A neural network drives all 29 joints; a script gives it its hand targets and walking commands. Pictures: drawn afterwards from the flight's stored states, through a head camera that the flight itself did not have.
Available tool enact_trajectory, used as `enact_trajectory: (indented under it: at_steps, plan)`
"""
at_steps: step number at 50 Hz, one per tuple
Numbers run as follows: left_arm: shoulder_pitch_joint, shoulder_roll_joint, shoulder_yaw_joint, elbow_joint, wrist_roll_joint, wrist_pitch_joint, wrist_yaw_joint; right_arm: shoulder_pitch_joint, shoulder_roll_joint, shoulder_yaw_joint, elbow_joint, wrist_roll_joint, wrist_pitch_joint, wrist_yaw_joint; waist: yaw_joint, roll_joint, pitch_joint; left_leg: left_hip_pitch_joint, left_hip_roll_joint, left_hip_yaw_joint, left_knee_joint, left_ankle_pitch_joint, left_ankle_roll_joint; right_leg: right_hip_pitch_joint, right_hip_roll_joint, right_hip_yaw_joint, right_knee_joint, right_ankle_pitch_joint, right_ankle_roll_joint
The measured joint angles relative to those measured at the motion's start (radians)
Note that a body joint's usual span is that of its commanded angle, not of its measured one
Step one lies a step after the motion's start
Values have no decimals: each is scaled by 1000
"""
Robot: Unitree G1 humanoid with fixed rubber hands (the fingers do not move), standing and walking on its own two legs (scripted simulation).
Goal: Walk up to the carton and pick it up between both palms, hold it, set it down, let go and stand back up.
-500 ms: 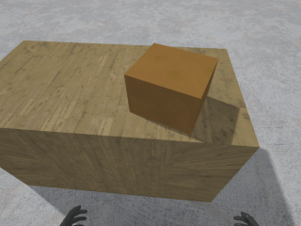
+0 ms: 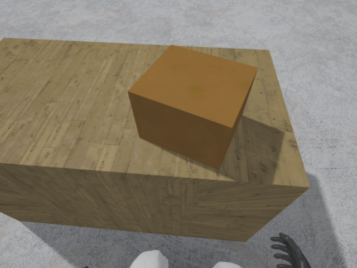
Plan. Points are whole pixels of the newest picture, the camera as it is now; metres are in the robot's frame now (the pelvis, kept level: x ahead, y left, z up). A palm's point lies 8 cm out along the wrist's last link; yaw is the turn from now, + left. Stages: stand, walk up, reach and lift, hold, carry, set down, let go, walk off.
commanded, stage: walk up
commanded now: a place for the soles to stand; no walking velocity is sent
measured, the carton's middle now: (194, 105) +0.51 +0.01 +0.04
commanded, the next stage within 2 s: reach and lift in 1.82 s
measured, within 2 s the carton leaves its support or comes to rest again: neither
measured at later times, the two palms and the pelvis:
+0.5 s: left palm (86, 248) +0.15 +0.24 -0.07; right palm out of the picture +0.12 -0.27 -0.07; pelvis +0.01 +0.00 +0.02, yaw -5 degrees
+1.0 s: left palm (76, 245) +0.15 +0.27 -0.07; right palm out of the picture +0.06 -0.26 -0.09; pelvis +0.01 +0.02 +0.01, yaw -9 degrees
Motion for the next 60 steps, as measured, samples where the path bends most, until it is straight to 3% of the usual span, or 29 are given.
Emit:
enact_trajectory:
  at_steps: [2,5,7,24,41,60]
  plan:
    - [-17,-1,-2,0,-4,15,7,-30,7,12,-9,12,5,-3,-2,-14,-7,-1,-1,11,11,-26,2,-9,4,33,24,-58,17]
    - [-51,-13,-1,3,-3,13,8,-69,-1,24,-10,23,18,-4,-6,-7,-10,4,14,13,17,-40,-6,11,14,35,-31,32,4]
    - [-67,-20,-1,4,-10,0,0,-86,-6,26,-3,29,27,0,-11,-2,-20,20,20,12,-13,-25,-21,28,22,37,-61,29,-7]
    - [-106,-18,8,-19,-11,-22,-19,-43,-36,11,62,19,19,10,-47,13,-73,104,41,72,-175,40,-19,78,45,98,-208,104,-10]
    - [-65,-21,17,-23,4,-25,1,40,-63,4,94,-1,35,25,-65,26,-69,96,44,113,-155,24,-4,51,47,145,-184,103,7]
    - [-52,-22,22,-65,1,-17,10,-5,-81,12,77,13,56,28,-62,32,-54,75,45,180,-62,-42,32,3,43,214,-84,60,46]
